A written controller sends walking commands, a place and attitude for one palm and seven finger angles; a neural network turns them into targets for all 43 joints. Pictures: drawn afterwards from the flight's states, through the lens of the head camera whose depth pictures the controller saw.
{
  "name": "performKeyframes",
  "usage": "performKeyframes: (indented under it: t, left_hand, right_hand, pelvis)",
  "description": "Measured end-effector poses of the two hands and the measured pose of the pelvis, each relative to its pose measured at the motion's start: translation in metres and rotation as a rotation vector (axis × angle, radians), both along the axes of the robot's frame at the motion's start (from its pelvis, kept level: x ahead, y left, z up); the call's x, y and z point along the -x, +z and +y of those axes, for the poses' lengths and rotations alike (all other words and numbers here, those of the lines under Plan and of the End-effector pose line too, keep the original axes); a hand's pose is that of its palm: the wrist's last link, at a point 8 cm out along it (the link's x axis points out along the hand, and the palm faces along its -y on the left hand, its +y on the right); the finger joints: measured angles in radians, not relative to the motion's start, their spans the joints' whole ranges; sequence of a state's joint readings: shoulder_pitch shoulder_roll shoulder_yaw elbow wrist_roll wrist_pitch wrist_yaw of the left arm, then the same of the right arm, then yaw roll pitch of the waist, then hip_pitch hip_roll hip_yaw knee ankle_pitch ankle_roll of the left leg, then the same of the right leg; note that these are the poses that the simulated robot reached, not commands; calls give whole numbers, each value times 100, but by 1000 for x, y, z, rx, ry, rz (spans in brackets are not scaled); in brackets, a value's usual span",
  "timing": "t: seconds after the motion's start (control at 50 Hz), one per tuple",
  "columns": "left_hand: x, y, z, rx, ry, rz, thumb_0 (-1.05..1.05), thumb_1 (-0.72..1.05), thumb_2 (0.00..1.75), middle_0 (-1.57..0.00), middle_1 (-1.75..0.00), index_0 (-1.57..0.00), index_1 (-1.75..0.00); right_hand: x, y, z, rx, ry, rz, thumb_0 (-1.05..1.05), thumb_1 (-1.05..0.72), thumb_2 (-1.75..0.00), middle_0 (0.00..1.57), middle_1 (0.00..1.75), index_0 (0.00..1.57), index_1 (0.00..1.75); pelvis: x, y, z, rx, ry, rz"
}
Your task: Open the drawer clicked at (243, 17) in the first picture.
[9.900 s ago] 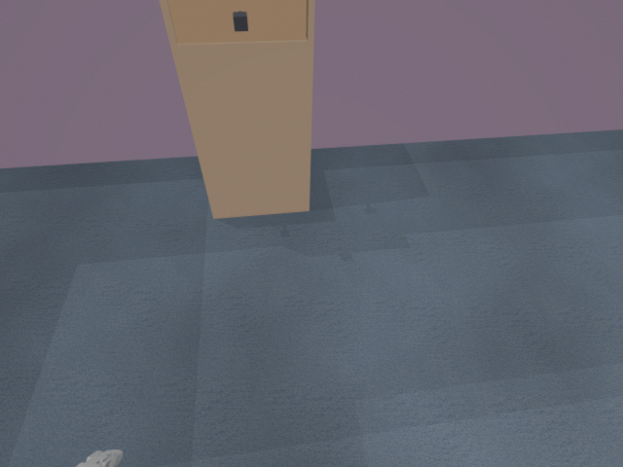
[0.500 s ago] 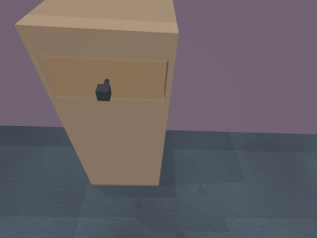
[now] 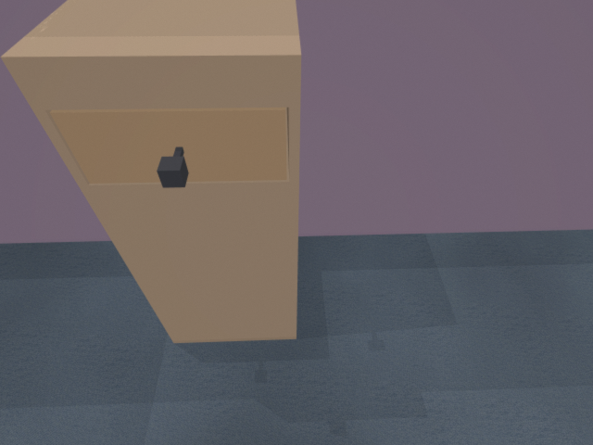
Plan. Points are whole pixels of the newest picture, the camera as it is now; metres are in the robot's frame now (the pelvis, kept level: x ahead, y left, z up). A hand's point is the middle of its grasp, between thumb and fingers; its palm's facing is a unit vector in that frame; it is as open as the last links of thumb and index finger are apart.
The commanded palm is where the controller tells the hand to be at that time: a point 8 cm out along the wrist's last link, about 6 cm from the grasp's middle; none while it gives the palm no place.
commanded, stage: come to a stop and stand still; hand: left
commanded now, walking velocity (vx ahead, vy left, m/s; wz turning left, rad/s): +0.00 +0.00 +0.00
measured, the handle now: (175, 164) +0.54 +0.24 +0.07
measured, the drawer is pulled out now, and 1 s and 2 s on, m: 0.00 0.00 0.00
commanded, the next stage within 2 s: look again from close up in 0.36 s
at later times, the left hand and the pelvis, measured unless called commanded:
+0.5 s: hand out of the picture -0.05 +0.18 -0.17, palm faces +0.03 -0.98 -0.20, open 7.4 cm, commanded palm none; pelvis -0.03 +0.00 +0.00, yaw +0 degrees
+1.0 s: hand out of the picture -0.01 +0.17 -0.17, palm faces +0.04 -0.98 -0.22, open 7.3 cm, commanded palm none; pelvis -0.02 +0.00 +0.00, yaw +1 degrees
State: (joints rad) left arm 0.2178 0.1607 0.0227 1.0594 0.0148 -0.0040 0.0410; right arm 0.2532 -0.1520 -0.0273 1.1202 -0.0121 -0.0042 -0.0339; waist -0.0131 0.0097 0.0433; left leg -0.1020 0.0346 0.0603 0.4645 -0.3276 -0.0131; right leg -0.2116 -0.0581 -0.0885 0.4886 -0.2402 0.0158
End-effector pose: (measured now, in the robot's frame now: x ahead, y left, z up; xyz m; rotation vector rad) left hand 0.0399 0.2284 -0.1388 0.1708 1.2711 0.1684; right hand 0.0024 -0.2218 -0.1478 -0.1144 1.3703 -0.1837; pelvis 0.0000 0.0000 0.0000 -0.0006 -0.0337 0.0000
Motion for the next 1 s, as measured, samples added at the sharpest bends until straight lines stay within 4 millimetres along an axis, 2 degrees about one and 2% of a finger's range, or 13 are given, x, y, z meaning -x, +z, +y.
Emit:
performKeyframes:
  t: [0.12, 0.24, 0.36, 0.48, 0.58, 0.7, 0.86, 1.0]
  left_hand:
    - [20, 2, -6, 10, 2, 9, 1, 93, 90, -20, -30, -20, -30]
    - [51, 0, -9, 23, 19, 65, 1, 92, 90, -20, -30, -20, -30]
    - [79, -2, -9, 34, 38, 131, 1, 91, 90, -20, -30, -20, -30]
    - [92, -3, -6, 31, 42, 162, 1, 91, 90, -20, -30, -20, -30]
    - [92, -5, 3, 16, 25, 158, 1, 91, 90, -20, -30, -20, -30]
    - [77, 0, 11, -4, 34, 110, 1, 91, 90, -20, -30, -20, -30]
    - [59, 4, 3, 0, 27, 73, 1, 91, 90, -20, -30, -20, -30]
    - [59, 3, -7, 7, 30, 92, 1, 92, 90, -20, -30, -20, -30]
  right_hand:
    - [3, 6, -11, 8, 29, -21, 1, -91, -89, 20, 30, 20, 30]
    - [19, 9, -17, 15, 40, 7, 1, -91, -89, 20, 30, 20, 30]
    - [40, 11, -15, 20, 36, 60, 1, -91, -89, 20, 30, 20, 30]
    - [53, 10, -8, 12, 34, 91, 1, -91, -89, 20, 30, 20, 30]
    - [46, 0, 7, -17, 52, 36, 1, -91, -89, 20, 30, 20, 30]
    - [32, -8, 26, -60, 81, -9, 2, -92, -89, 20, 30, 20, 30]
    - [28, -8, 22, -67, 74, -11, 2, -93, -89, 20, 30, 20, 30]
    - [30, -6, 12, -59, 67, 14, 1, -92, -89, 20, 30, 20, 30]
  pelvis:
    - [11, 4, -7, 1, 3, -10]
    - [19, 5, -9, 3, 6, -4]
    - [23, 6, -6, 5, 7, 0]
    - [24, 5, -1, 6, 7, 3]
    - [28, -2, 7, 4, 15, 10]
    - [24, -3, 11, -6, 19, 4]
    - [20, 0, 7, -15, 13, 0]
    - [18, 1, -1, -15, 11, 2]
